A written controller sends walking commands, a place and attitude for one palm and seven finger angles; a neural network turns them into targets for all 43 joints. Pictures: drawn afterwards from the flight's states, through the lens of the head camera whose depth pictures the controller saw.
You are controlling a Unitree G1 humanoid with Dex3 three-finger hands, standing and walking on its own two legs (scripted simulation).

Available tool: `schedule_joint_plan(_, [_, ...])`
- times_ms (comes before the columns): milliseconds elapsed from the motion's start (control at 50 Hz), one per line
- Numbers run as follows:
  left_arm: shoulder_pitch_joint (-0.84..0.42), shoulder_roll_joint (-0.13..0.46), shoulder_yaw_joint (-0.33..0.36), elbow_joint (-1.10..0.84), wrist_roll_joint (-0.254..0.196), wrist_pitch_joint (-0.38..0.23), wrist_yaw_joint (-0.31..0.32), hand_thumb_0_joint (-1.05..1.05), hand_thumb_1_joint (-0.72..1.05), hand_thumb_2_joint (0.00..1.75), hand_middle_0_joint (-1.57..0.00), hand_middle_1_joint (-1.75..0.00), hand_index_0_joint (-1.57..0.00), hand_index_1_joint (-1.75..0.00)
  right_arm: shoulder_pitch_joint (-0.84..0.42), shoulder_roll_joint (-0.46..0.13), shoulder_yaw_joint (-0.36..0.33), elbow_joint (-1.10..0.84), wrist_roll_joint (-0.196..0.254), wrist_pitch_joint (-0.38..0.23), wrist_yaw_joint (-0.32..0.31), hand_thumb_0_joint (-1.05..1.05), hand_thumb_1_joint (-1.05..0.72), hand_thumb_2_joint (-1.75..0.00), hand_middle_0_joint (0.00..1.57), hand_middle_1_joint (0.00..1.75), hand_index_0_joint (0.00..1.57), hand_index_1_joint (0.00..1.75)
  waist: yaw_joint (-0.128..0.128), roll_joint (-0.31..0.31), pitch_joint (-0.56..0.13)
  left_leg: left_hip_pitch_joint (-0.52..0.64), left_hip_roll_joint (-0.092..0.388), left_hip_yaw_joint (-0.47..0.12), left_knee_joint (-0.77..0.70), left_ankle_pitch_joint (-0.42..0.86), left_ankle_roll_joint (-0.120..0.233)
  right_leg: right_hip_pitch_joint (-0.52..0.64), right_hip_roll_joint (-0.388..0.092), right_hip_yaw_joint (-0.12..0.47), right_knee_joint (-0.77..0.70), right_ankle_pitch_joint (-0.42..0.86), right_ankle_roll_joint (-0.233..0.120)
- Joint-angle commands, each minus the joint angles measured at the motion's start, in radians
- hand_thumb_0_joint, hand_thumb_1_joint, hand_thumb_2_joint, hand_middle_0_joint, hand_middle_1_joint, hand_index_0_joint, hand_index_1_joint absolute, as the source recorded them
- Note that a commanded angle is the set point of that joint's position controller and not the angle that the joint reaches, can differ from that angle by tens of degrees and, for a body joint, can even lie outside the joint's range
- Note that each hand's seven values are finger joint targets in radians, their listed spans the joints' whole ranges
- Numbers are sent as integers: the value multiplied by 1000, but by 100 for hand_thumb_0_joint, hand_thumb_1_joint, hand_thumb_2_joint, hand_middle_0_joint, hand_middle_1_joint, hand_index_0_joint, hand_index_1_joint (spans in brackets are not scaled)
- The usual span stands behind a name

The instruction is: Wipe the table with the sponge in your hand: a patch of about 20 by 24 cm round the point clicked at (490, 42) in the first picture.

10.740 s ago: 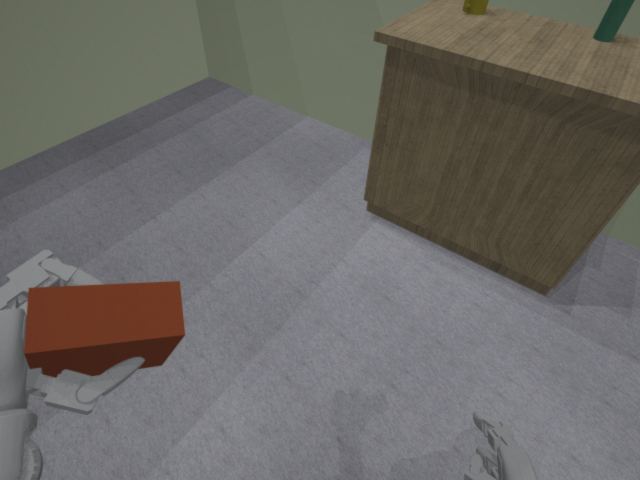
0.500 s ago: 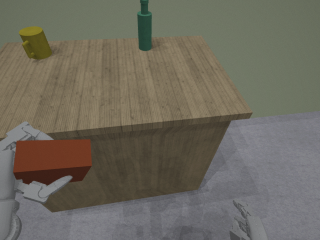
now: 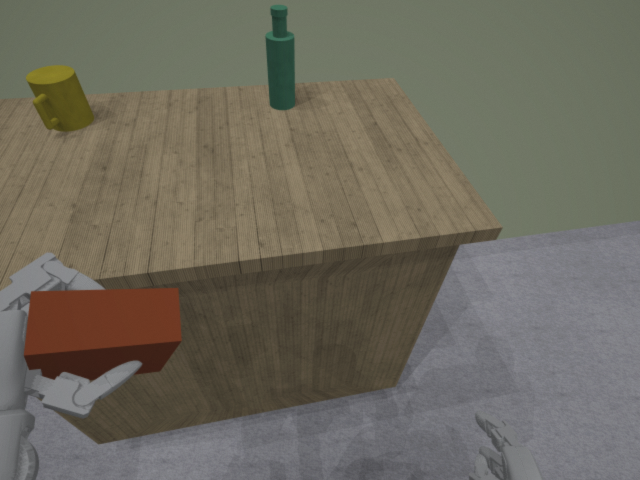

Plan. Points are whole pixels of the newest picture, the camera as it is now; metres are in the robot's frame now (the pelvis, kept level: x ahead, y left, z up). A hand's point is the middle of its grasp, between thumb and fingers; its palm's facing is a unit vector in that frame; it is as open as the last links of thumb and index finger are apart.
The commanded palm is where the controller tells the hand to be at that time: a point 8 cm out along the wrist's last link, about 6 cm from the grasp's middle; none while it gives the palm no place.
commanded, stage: shuffle to correct the standing spot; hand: left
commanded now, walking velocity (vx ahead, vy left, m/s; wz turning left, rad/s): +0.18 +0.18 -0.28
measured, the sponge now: (127, 336) +0.22 +0.22 +0.13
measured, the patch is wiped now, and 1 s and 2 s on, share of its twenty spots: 0.00 0.00 0.00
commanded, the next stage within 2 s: come to a stop and stand still in 0.94 s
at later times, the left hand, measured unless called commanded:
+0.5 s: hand (121, 240) +0.32 +0.25 +0.16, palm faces +0.31 -0.84 -0.45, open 9.7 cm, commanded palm +0.27 +0.29 +0.18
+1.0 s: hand (117, 190) +0.39 +0.28 +0.17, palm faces +0.24 -0.86 -0.46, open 9.6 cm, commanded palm +0.34 +0.34 +0.18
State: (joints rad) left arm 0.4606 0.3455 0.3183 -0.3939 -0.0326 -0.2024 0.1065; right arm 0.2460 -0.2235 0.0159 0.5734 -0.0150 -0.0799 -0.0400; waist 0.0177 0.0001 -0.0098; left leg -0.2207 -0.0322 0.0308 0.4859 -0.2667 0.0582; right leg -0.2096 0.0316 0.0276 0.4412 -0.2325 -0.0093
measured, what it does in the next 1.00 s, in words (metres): walks ahead: left foot, then right foot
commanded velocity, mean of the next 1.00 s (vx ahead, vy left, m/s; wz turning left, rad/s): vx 0.05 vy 0.19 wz -0.13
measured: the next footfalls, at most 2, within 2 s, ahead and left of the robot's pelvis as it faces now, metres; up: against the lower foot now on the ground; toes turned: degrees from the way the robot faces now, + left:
left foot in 0.38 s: +0.12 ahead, +0.14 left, +0.00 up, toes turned -3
right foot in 0.62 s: +0.15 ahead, -0.06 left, +0.00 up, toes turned -15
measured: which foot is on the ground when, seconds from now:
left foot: down 0.00-0.26, up 0.28-0.36, down 0.38-0.64, up 0.66-0.96, down 0.98-1.00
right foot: down 0.00-0.40, up 0.42-0.60, down 0.62-1.00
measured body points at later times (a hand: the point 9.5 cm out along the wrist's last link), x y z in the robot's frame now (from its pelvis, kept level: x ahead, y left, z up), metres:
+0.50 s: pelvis +0.08 +0.03 -0.02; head +0.10 +0.03 +0.43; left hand +0.29 +0.30 +0.18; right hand +0.22 -0.22 -0.11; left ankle +0.08 +0.14 -0.74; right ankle +0.02 -0.07 -0.68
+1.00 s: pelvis +0.14 +0.09 -0.01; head +0.16 +0.08 +0.43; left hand +0.37 +0.33 +0.19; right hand +0.24 -0.21 -0.10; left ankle +0.21 +0.22 -0.74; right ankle +0.11 -0.04 -0.74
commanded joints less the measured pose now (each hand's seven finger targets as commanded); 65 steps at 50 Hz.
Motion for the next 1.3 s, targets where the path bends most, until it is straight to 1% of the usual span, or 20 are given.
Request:
schedule_joint_plan(0, [-150, 187, 133, -249, -8, -87, 22, 0, 10, 130, -120, -160, -120, -160, -118, -130, -57, -155, 4, -61, -11, 0, -90, -90, 20, 30, 20, 30, -12, 96, -40, -42, 127, -148, -127, -173, 10, -39, -47, 62, 70, -91, -49])
schedule_joint_plan(100, [-122, 188, 145, -253, -13, -95, 22, 0, 10, 130, -120, -160, -120, -160, -105, -128, -59, -156, 14, -57, -8, 0, -90, -90, 20, 30, 20, 30, -13, 105, -78, 13, 152, -117, -36, 177, -8, -32, -50, 17, 200, 117, -51])
schedule_joint_plan(180, [-75, 212, 169, -260, -23, -101, 26, 0, 10, 130, -120, -160, -120, -160, -112, -119, -66, -161, 23, -41, 6, 0, -90, -90, 20, 30, 20, 30, -6, -79, -132, -127, 64, 10, 248, 302, -59, 153, -179, 216, 153, 451, -130])
schedule_joint_plan(240, [-73, 243, 208, -279, -19, -129, 31, 0, 10, 130, -120, -160, -120, -160, -143, -127, -75, -163, 29, -34, 31, 0, -90, -90, 20, 30, 20, 30, 16, -115, -78, -427, 37, -44, 446, -139, -62, 307, -341, 512, 92, 599, -244])
schedule_joint_plan(260, [-65, 237, 211, -307, -20, -137, 33, 0, 10, 130, -120, -160, -120, -160, -136, -114, -67, -158, 28, -28, 43, 0, -90, -90, 20, 30, 20, 30, 27, -102, -69, -474, 85, -132, 435, -264, -43, 315, -371, 509, 113, 562, -238])
schedule_joint_plan(300, [-57, 226, 212, -332, -18, -145, 29, 0, 10, 130, -120, -160, -120, -160, -118, -106, -65, -151, 28, -20, 50, 0, -90, -90, 20, 30, 20, 30, 9, -88, -48, -348, 119, -155, 274, -237, -20, 180, -326, 400, 157, 464, -178])
schedule_joint_plan(340, [-104, 236, 212, -380, -26, -138, 25, 0, 10, 130, -120, -160, -120, -160, -111, -105, -68, -130, 27, -19, 32, 0, -90, -90, 20, 30, 20, 30, -50, 88, -100, 91, 45, -39, -17, 148, -31, -88, -145, 165, 334, 340, -72])
schedule_joint_plan(380, [-112, 230, 202, -432, -18, -150, 30, 0, 10, 130, -120, -160, -120, -160, -100, -108, -85, -149, 29, -41, 23, 0, -90, -90, 20, 30, 20, 30, -36, 331, -200, 358, 306, -351, -67, 538, 115, -380, 5, -25, 699, -322, 15])
schedule_joint_plan(440, [-131, 217, 191, -334, -24, -119, 31, 0, 10, 130, -120, -160, -120, -160, -105, -94, -71, -135, 15, -64, 15, 0, -90, -90, 20, 30, 20, 30, -35, 174, -61, 175, 345, -321, -113, 406, 191, -413, -60, 5, 779, -323, 7])
schedule_joint_plan(560, [-83, 195, 172, -281, -11, -72, 45, 0, 10, 130, -120, -160, -120, -160, -123, -101, -45, -141, 31, -77, 12, 0, -90, -90, 20, 30, 20, 30, -6, 136, -87, -54, 188, 2, 48, 287, 43, 62, -60, -140, 127, 22, 2])
schedule_joint_plan(580, [-67, 203, 177, -268, -8, -69, 45, 0, 10, 130, -120, -160, -120, -160, -129, -94, -42, -144, 29, -68, 13, 0, -90, -90, 20, 30, 20, 30, 1, 40, -112, -133, 151, 12, 168, 202, 20, 188, -94, -75, 35, 131, -12])
schedule_joint_plan(620, [-47, 245, 230, -244, -13, -72, 49, 0, 10, 130, -120, -160, -120, -160, -139, -93, -52, -160, 17, -54, 20, 0, -90, -90, 20, 30, 20, 30, -1, -237, -145, -391, 12, 9, 602, -208, -54, 280, -446, 464, -104, 322, -163])
schedule_joint_plan(640, [-19, 248, 250, -233, -19, -79, 49, 0, 10, 130, -120, -160, -120, -160, -138, -107, -53, -156, 10, -43, 29, 0, -90, -90, 20, 30, 20, 30, -1, -139, -109, -399, 42, -83, 695, -219, -70, 211, -490, 481, -125, 325, -176])
schedule_joint_plan(760, [67, 234, 254, -293, -14, -118, 59, 0, 10, 130, -120, -160, -120, -160, -125, -65, -44, -123, 20, -2, 25, 0, -90, -90, 20, 30, 20, 30, -13, -61, -104, -351, 114, -78, 573, -67, -85, 118, -346, 97, -9, 512, -133])
schedule_joint_plan(920, [-29, 225, 204, -305, -8, -83, 74, 0, 10, 130, -120, -160, -120, -160, -117, -72, -74, -126, 20, -58, -16, 0, -90, -90, 20, 30, 20, 30, -9, -133, -98, 7, 28, 94, 59, 137, -75, 8, -288, 35, 74, 407, -49])
schedule_joint_plan(1020, [-4, 209, 202, -311, -6, -85, 61, 0, 10, 130, -120, -160, -120, -160, -105, -112, -95, -150, 38, -65, -18, 0, -90, -90, 20, 30, 20, 30, -6, 214, -110, 56, 241, -129, -49, 564, 54, -141, -67, -102, 384, -236, 31])
schedule_joint_plan(1040, [-30, 226, 206, -354, -12, -85, 54, 0, 10, 130, -120, -160, -120, -160, -117, -109, -89, -147, 27, -74, -16, 0, -90, -90, 20, 30, 20, 30, -14, 302, -113, 61, 262, -160, -99, 572, 72, -176, -63, -112, 489, -321, 35])
schedule_joint_plan(1120, [-116, 181, 155, -406, -9, -79, 59, 0, 10, 130, -120, -160, -120, -160, -104, -89, -64, -112, 21, -106, -6, 0, -90, -90, 20, 30, 20, 30, -23, 165, -126, 37, 282, -181, -126, 306, 49, -77, -59, -61, 266, -200, 17])
schedule_joint_plan(1200, [-113, 199, 165, -389, -11, -57, 57, 0, 10, 130, -120, -160, -120, -160, -136, -85, -38, -117, 14, -102, -2, 0, -90, -90, 20, 30, 20, 30, -16, 180, -119, -56, 237, -145, -139, 20, -13, 89, -46, -29, -9, -17, 1])
schedule_joint_plan(1280, [-78, 157, 144, -252, -33, -14, 41, 0, 10, 130, -120, -160, -120, -160, -129, -77, -39, -118, 19, -60, -5, 0, -90, -90, 20, 30, 20, 30, -21, -43, -35, 7, 116, -39, -19, -83, -61, -103, -122, 123, -156, -180, -52])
